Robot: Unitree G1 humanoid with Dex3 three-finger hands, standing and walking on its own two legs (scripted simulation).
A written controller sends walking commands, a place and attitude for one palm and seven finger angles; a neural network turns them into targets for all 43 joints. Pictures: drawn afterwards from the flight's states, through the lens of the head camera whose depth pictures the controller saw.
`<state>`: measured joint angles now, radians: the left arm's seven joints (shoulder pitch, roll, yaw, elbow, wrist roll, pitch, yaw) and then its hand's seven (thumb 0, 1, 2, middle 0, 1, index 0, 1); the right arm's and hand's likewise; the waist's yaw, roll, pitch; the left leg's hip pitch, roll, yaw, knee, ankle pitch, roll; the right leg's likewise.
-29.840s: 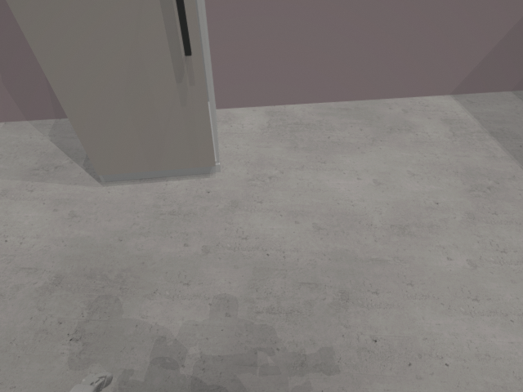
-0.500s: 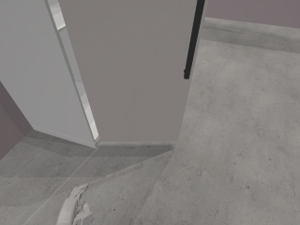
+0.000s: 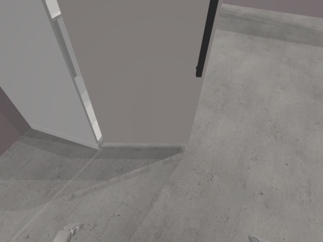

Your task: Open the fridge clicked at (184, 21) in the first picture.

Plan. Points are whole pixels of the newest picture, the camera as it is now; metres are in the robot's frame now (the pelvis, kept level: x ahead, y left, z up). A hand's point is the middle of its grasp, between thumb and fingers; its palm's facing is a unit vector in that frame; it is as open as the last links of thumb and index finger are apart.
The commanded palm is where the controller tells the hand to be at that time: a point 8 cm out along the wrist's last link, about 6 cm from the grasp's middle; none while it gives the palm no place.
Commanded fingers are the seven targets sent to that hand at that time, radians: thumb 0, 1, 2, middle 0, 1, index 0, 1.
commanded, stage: let the arm hang, fingers relaxed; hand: right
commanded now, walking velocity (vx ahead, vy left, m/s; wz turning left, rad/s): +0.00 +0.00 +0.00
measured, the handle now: (209, 17) +0.82 -0.09 +0.19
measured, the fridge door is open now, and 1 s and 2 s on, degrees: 71 71 71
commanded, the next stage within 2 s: look to check the result in 0.86 s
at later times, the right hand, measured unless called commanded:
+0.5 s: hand out of the picture +0.07 -0.24 -0.16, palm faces -0.07 +0.96 -0.28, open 7.4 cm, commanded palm none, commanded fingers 0.00 -0.90 -0.90 0.20 0.30 0.20 0.30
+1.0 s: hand out of the picture +0.15 -0.22 -0.15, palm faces -0.09 +0.96 -0.26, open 7.4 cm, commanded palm none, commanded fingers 0.00 -0.90 -0.90 0.20 0.30 0.20 0.30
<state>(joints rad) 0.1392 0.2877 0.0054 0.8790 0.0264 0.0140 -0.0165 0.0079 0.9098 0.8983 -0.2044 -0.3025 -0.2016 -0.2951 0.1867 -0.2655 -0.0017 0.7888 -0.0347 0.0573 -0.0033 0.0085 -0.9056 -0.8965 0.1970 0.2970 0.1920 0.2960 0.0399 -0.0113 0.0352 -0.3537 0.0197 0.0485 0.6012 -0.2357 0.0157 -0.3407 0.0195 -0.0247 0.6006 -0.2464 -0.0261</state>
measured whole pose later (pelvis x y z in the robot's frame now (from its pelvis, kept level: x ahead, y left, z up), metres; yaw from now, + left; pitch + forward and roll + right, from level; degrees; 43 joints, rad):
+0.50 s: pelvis +0.03 -0.02 +0.02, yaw +2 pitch +0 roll +0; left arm 0.18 0.20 0.00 1.13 0.02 0.01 0.01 0.01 0.91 0.90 -0.20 -0.30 -0.20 -0.29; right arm 0.17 -0.26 0.00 1.15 -0.02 0.01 -0.02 0.00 -0.91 -0.90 0.20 0.30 0.19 0.30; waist 0.00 -0.01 0.08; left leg -0.23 0.02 0.01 0.39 -0.17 -0.02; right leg -0.21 0.03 -0.06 0.41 -0.21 -0.05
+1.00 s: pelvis +0.07 -0.02 +0.02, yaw +3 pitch +0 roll +0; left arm 0.13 0.24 0.00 1.15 0.02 0.00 0.01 0.00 0.91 0.90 -0.20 -0.30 -0.20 -0.29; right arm 0.11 -0.24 0.00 1.13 -0.02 0.00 -0.02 0.00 -0.90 -0.90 0.20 0.30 0.20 0.30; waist 0.01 0.01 0.06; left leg -0.15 0.02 -0.01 0.35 -0.20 -0.02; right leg -0.11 0.03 -0.07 0.33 -0.22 -0.05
